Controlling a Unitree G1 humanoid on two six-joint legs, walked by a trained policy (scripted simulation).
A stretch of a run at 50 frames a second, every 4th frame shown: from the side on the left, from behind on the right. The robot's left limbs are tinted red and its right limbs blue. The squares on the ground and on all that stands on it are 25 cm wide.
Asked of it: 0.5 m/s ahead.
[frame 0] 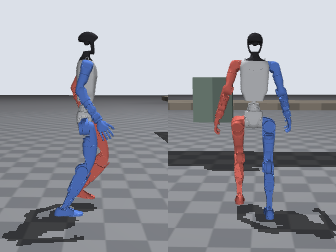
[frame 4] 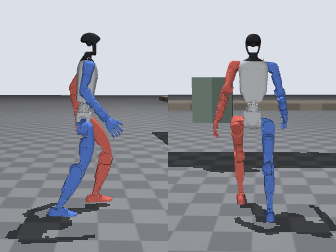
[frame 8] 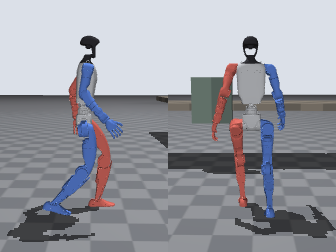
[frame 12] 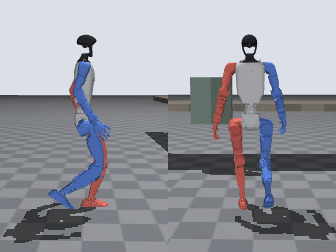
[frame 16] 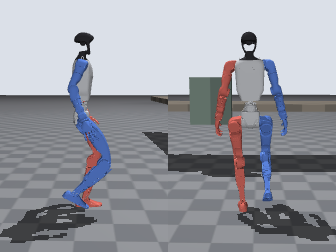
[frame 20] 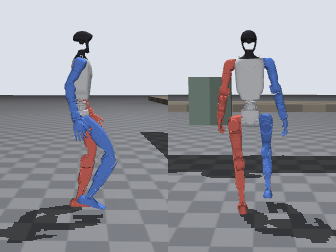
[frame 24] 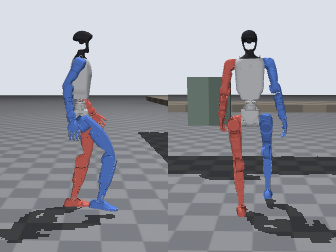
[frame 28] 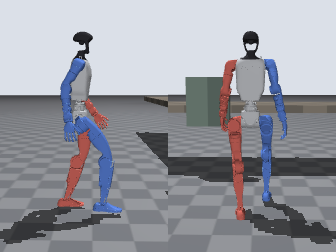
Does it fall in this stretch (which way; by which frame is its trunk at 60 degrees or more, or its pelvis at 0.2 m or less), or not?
no
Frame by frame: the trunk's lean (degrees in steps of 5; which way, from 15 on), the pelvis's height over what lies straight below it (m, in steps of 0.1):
0: 0, 0.8
4: 5, 0.8
8: 5, 0.7
12: 5, 0.8
16: 5, 0.8
20: 0, 0.8
24: 0, 0.8
28: 5, 0.8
